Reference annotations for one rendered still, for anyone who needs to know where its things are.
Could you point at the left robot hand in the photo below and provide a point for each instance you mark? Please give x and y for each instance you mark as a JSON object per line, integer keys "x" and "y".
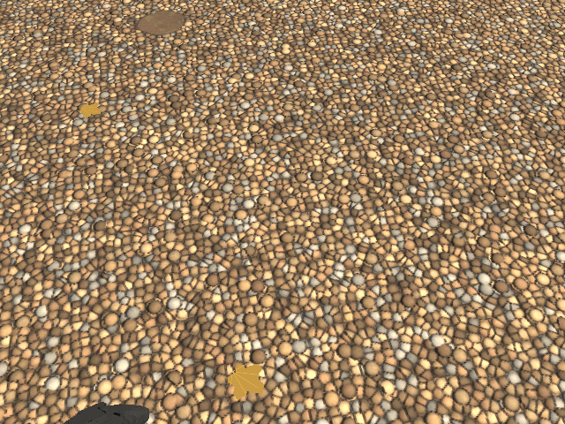
{"x": 111, "y": 414}

